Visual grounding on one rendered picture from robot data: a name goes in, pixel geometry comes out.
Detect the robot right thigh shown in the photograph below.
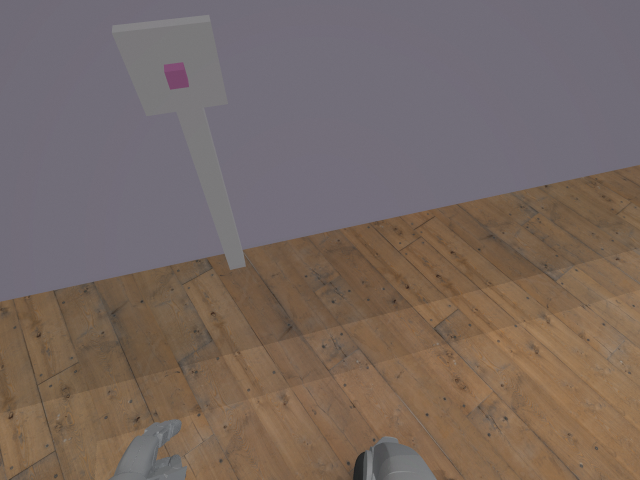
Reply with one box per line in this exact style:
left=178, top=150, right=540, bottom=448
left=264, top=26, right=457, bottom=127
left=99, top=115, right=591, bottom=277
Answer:
left=363, top=442, right=437, bottom=480

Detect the panel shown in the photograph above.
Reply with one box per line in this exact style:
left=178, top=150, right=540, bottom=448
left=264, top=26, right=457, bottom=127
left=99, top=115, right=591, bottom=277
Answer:
left=112, top=15, right=246, bottom=270

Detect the left robot hand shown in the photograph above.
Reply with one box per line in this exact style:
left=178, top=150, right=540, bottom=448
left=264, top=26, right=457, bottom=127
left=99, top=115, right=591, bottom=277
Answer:
left=114, top=419, right=187, bottom=480

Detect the right robot shin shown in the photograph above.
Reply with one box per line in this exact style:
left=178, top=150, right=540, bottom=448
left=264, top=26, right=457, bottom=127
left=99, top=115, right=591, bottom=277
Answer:
left=373, top=436, right=399, bottom=447

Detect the button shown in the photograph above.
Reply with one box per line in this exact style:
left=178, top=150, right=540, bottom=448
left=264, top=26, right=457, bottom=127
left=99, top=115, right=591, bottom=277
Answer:
left=164, top=62, right=189, bottom=90

